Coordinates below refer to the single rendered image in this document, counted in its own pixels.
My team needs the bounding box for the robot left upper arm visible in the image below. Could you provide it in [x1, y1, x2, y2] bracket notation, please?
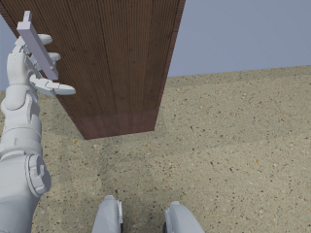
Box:
[0, 153, 52, 233]

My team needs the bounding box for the cupboard door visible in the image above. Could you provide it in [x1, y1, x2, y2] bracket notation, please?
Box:
[0, 0, 181, 118]

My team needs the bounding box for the left robot forearm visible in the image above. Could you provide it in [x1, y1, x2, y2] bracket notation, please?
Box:
[0, 84, 43, 162]

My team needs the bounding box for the right robot thigh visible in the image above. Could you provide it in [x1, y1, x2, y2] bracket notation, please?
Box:
[164, 204, 205, 233]

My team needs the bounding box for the handle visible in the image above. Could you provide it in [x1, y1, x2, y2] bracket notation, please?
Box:
[17, 11, 58, 81]

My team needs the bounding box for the robot right shin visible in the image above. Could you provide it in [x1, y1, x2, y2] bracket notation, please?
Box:
[167, 201, 180, 233]

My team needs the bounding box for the robot left hand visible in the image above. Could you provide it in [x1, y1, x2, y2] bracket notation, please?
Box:
[7, 34, 76, 97]

